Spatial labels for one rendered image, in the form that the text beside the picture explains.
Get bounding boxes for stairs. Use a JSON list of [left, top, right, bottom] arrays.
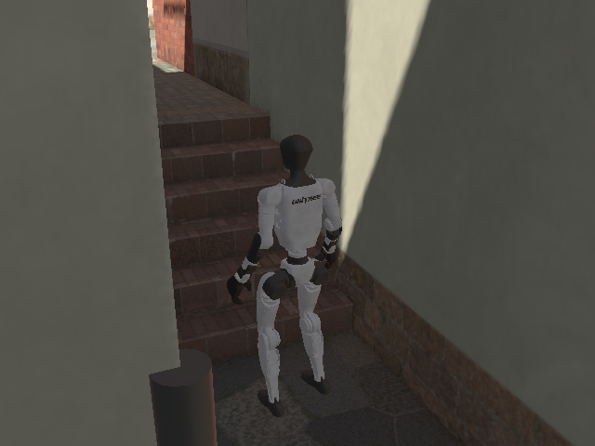
[[158, 116, 354, 363]]

